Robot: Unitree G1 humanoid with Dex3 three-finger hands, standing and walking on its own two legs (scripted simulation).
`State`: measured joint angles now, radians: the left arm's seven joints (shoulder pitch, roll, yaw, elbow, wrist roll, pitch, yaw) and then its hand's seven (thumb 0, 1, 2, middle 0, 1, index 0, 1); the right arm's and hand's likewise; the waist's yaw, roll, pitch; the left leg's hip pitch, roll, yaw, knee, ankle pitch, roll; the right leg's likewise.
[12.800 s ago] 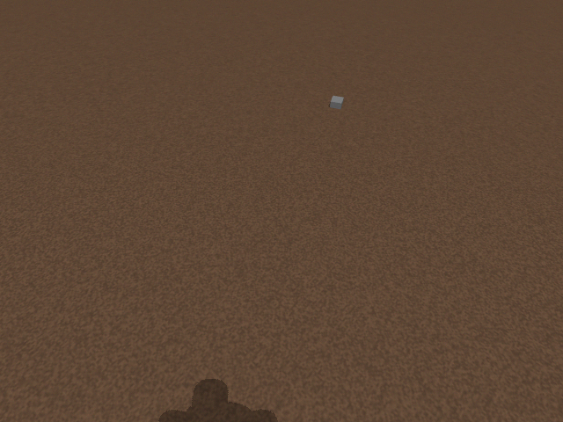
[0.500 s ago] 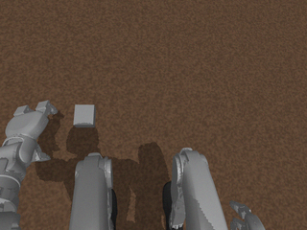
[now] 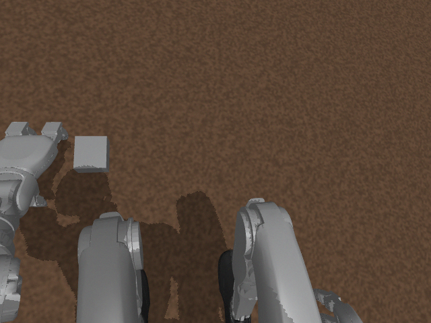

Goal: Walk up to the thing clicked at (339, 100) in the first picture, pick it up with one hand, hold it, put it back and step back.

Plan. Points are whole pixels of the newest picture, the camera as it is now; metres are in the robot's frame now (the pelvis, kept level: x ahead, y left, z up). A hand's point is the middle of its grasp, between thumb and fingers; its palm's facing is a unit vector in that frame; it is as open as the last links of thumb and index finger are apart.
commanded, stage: rise first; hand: left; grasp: from above
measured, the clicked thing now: (92, 154) +0.50 +0.24 -0.33
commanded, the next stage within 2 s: approach in 0.66 s
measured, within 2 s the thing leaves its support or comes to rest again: neither
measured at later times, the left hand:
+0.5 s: hand (53, 166) +0.44 +0.28 -0.20, palm faces -0.46 -0.03 -0.89, open 14.1 cm
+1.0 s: hand (67, 153) +0.47 +0.26 -0.22, palm faces -0.46 -0.02 -0.89, open 14.1 cm
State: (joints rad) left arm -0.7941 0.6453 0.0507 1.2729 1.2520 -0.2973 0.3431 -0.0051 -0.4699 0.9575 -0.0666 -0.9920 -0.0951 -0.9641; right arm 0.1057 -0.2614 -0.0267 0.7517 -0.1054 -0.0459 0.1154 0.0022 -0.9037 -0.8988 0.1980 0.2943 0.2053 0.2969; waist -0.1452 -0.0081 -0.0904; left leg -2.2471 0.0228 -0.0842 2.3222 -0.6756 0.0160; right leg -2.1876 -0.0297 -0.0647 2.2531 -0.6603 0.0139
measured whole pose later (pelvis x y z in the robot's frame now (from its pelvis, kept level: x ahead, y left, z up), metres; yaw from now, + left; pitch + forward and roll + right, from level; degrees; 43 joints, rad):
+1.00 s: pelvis +0.01 +0.00 -0.03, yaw -2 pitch +34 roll -7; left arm -1.00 0.71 0.02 1.51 1.30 -0.25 0.46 -0.01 -0.52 0.98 -0.07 -1.01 -0.09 -0.99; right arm 0.11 -0.27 0.05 0.77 -0.17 -0.09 0.14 0.00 -0.91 -0.89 0.20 0.29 0.21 0.30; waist -0.24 -0.04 -0.03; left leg -2.34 0.03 -0.11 2.44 -0.71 0.00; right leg -2.28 -0.02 -0.08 2.36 -0.68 0.01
